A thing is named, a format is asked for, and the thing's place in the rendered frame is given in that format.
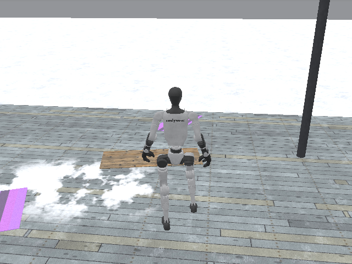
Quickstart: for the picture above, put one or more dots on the robot right hand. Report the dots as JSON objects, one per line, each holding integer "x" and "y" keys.
{"x": 208, "y": 159}

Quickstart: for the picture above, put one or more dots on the robot left hand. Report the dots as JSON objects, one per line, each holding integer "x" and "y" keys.
{"x": 147, "y": 154}

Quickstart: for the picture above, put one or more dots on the left robot forearm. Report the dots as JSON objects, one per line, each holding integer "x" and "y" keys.
{"x": 148, "y": 145}

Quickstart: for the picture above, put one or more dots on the left robot thigh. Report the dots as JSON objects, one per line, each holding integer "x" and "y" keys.
{"x": 162, "y": 167}

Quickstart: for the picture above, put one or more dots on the left robot upper arm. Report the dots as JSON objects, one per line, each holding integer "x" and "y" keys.
{"x": 155, "y": 124}

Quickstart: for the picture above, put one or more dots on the right robot forearm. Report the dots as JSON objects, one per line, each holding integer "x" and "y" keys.
{"x": 203, "y": 147}

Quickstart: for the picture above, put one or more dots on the robot left shin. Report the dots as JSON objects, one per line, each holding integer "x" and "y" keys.
{"x": 164, "y": 204}

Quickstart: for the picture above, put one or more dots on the right robot upper arm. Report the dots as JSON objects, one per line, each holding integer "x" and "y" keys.
{"x": 195, "y": 125}

